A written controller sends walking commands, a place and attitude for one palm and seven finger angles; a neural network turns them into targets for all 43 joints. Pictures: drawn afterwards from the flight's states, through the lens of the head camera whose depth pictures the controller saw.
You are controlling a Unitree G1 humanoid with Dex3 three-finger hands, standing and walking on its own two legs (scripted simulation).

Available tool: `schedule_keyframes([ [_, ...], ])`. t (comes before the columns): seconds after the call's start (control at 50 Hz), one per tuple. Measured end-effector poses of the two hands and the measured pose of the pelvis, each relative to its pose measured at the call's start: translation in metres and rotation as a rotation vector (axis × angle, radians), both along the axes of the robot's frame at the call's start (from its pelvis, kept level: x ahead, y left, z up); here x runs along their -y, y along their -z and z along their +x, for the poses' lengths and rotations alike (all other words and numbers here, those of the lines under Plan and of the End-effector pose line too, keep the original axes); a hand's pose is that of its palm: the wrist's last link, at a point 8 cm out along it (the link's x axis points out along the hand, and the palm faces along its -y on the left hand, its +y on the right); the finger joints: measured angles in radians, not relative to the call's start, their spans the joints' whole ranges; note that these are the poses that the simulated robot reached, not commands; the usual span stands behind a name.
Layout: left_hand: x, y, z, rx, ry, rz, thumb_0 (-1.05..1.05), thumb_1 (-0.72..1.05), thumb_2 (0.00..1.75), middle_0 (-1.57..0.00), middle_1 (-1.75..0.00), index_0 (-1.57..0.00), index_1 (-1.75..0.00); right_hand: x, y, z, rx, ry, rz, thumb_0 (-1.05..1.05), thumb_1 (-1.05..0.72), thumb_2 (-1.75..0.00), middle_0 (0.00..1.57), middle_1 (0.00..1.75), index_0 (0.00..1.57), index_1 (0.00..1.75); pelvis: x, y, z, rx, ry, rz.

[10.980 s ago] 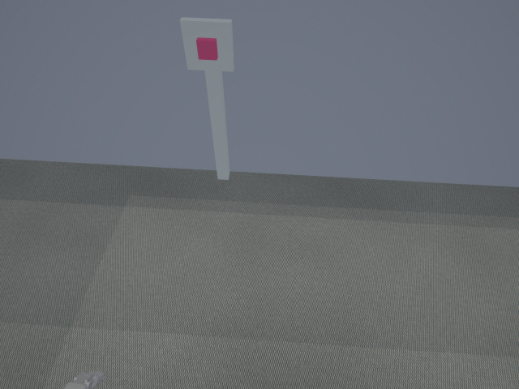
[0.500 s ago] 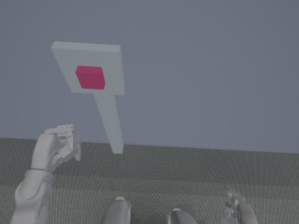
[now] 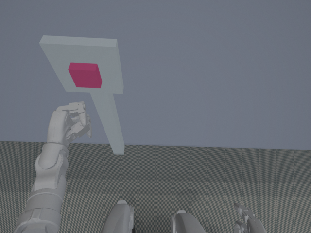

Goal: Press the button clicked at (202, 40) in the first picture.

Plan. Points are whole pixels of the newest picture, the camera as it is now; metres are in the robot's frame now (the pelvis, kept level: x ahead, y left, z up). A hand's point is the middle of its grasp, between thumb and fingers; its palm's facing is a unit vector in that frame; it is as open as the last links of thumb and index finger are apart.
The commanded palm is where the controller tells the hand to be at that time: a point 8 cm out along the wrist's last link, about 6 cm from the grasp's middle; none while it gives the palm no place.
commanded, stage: aim a knuckle at the button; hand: left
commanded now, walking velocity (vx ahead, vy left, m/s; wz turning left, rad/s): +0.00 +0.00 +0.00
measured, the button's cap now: (86, 74) +0.51 +0.20 +0.07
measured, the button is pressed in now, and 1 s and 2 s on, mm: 0 0 14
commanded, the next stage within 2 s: press the button with the knuckle in 0.96 s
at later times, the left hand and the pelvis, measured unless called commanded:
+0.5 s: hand (91, 111) +0.42 +0.18 +0.03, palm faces -0.02 -1.00 -0.03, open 3.1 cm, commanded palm +0.39 +0.23 +0.04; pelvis +0.00 +0.00 +0.00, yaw -1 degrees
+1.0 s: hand (91, 114) +0.41 +0.18 +0.03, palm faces -0.02 -1.00 -0.03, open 3.1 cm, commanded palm +0.39 +0.23 +0.04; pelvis +0.00 +0.00 +0.00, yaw +0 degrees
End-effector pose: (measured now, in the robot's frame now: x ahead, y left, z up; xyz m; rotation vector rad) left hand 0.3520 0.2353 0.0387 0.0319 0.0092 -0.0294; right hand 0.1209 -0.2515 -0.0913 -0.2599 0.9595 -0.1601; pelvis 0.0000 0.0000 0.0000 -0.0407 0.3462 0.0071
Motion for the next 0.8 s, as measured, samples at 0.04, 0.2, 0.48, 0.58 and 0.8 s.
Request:
schedule_keyframes([
  [0.04,-0.002,0.001,0.007,-0.002,-0.008,0.0,0.02,0.9,0.9,-1.3,-1.5,-1.3,-1.5,0.0,0.002,-0.004,-0.018,0.005,0.002,0.01,-0.9,-0.9,0.2,0.3,0.2,0.3,0.0,0.001,0.0,-0.003,0.0,-0.001],
  [0.2,0.004,0.003,0.029,0.004,0.004,-0.003,0.02,0.9,0.9,-1.3,-1.5,-1.3,-1.5,0.003,0.011,-0.027,-0.109,0.032,0.002,0.0,-0.9,-0.9,0.2,0.3,0.2,0.3,-0.002,0.003,0.0,-0.02,0.001,-0.004],
  [0.48,0.0,0.007,0.05,-0.006,-0.011,-0.002,0.02,0.9,0.9,-1.3,-1.5,-1.3,-1.5,0.006,0.014,-0.059,-0.215,0.098,0.004,0.0,-0.9,-0.9,0.2,0.3,0.2,0.3,-0.004,0.004,0.002,-0.038,0.018,-0.003],
  [0.58,0.0,0.008,0.041,-0.003,-0.012,-0.003,0.02,0.9,0.9,-1.3,-1.5,-1.3,-1.5,0.003,0.012,-0.056,-0.218,0.09,0.007,0.0,-0.9,-0.9,0.2,0.3,0.2,0.3,-0.006,0.001,0.003,-0.034,0.011,-0.005],
  [0.8,0.008,0.006,0.039,0.014,-0.01,-0.005,0.02,0.9,0.9,-1.3,-1.5,-1.3,-1.5,0.002,0.01,-0.032,-0.152,0.055,0.0,0.0,-0.9,-0.9,0.2,0.3,0.2,0.3,-0.005,0.002,0.0,-0.026,0.005,-0.006],
])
